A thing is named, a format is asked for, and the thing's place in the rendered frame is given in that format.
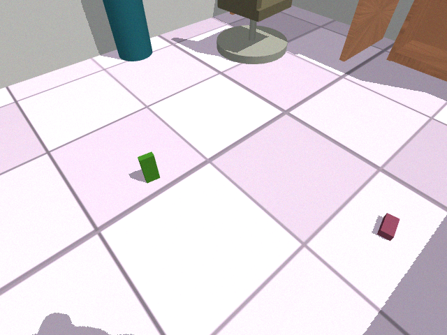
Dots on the office chair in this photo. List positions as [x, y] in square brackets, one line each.
[252, 44]

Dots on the bookshelf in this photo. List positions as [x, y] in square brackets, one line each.
[422, 41]

